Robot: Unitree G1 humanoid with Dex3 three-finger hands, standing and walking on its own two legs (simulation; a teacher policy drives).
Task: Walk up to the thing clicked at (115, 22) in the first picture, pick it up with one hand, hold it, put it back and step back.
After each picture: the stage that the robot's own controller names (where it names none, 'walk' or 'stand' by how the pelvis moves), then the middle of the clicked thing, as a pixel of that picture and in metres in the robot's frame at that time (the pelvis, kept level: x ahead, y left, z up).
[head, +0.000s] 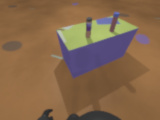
stand; (113, 22) +1.27 -0.22 +0.00
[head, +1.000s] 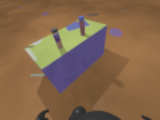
walk; (82, 26) +1.12 +0.25 +0.02
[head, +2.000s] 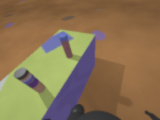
walk; (66, 46) +0.61 +0.30 +0.04
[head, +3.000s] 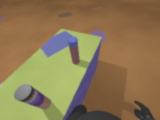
walk; (74, 52) +0.50 +0.23 +0.04
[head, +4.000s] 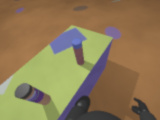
stand; (78, 53) +0.48 +0.21 +0.02
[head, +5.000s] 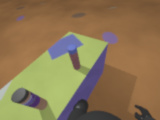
stand; (74, 58) +0.47 +0.22 +0.01
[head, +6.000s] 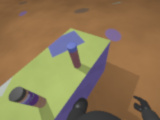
stand; (74, 56) +0.47 +0.21 +0.01
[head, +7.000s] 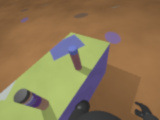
stand; (75, 59) +0.47 +0.21 +0.01
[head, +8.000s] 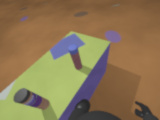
stand; (76, 58) +0.47 +0.21 +0.01
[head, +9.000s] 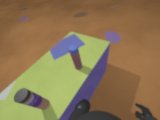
stand; (76, 58) +0.47 +0.21 +0.01
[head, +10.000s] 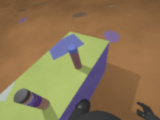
stand; (75, 58) +0.47 +0.21 +0.01
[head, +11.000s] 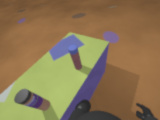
stand; (75, 58) +0.47 +0.21 +0.01
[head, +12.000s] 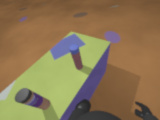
stand; (76, 58) +0.47 +0.20 +0.01
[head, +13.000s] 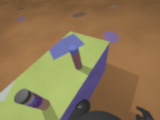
stand; (76, 58) +0.47 +0.20 +0.01
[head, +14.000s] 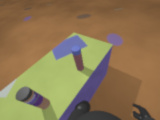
stand; (78, 59) +0.47 +0.19 +0.01
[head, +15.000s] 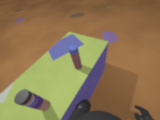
stand; (75, 58) +0.47 +0.21 +0.01
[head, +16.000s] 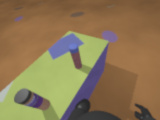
stand; (76, 57) +0.47 +0.21 +0.01
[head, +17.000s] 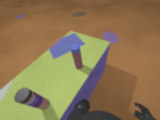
stand; (77, 57) +0.47 +0.20 +0.01
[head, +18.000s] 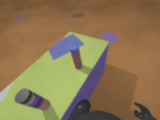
stand; (76, 58) +0.47 +0.21 +0.01
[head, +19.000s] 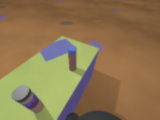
stand; (72, 59) +0.49 +0.21 +0.01
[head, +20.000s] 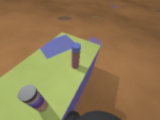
stand; (75, 57) +0.51 +0.17 +0.01
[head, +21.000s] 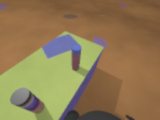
stand; (75, 59) +0.47 +0.18 +0.00
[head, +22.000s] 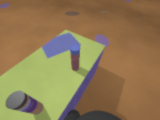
stand; (75, 59) +0.45 +0.19 +0.00
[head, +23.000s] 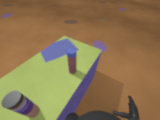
rise first; (72, 62) +0.45 +0.21 +0.01
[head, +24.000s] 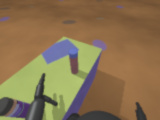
rise first; (74, 62) +0.45 +0.20 +0.01
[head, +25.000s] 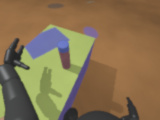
go down; (65, 57) +0.45 +0.19 +0.03
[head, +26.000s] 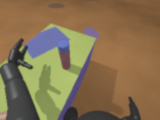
go down; (65, 56) +0.44 +0.19 +0.05
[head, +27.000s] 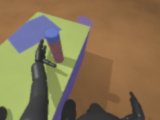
close in; (56, 48) +0.46 +0.21 +0.08
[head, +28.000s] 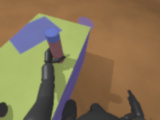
close; (56, 48) +0.46 +0.21 +0.09
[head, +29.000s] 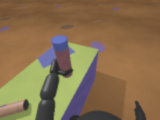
lift; (64, 59) +0.32 +0.18 +0.21
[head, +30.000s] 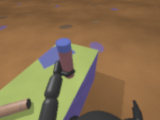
hold; (66, 61) +0.33 +0.17 +0.19
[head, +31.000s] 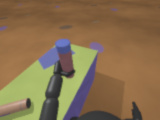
hold; (66, 61) +0.33 +0.17 +0.19
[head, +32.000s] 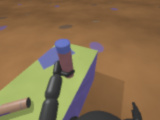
hold; (66, 61) +0.32 +0.17 +0.19
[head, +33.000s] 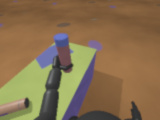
crouch; (64, 55) +0.37 +0.18 +0.19
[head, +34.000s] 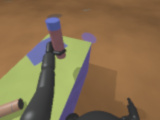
lower; (57, 41) +0.47 +0.22 +0.19
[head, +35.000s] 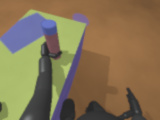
lower; (53, 43) +0.50 +0.21 +0.09
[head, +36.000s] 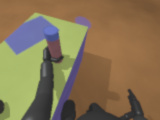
lower; (55, 48) +0.47 +0.21 +0.09
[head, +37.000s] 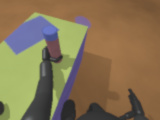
lower; (54, 47) +0.47 +0.22 +0.09
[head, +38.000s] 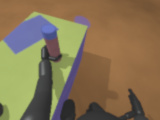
lower; (53, 46) +0.47 +0.22 +0.09
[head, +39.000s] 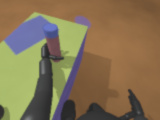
open; (54, 46) +0.48 +0.22 +0.09
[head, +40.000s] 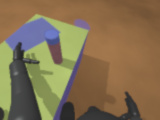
sink last; (55, 50) +0.46 +0.22 +0.07
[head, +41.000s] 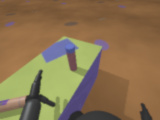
sink last; (71, 58) +0.47 +0.21 +0.05
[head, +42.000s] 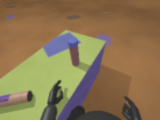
stand; (74, 53) +0.49 +0.20 +0.07
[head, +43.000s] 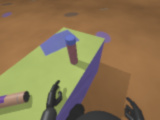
stand; (72, 51) +0.49 +0.21 +0.08
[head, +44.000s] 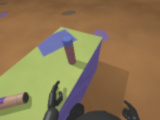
stand; (69, 51) +0.49 +0.21 +0.07
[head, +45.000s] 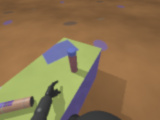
stand; (73, 61) +0.48 +0.20 +0.01
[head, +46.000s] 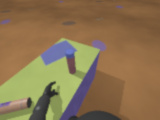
stand; (71, 62) +0.47 +0.21 +0.00
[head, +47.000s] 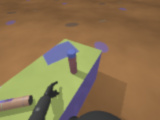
stand; (72, 62) +0.47 +0.20 +0.00
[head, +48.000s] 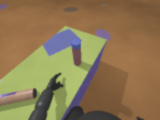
walk; (76, 53) +0.49 +0.17 +0.02
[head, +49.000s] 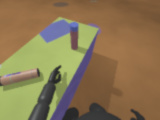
walk; (74, 37) +0.67 +0.15 +0.02
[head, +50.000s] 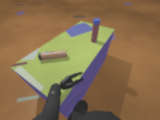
walk; (95, 31) +0.88 +0.16 +0.08
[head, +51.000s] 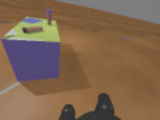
walk; (49, 17) +1.55 +0.71 +0.19
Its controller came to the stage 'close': yes
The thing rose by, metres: 0.20
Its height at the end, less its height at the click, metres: +0.00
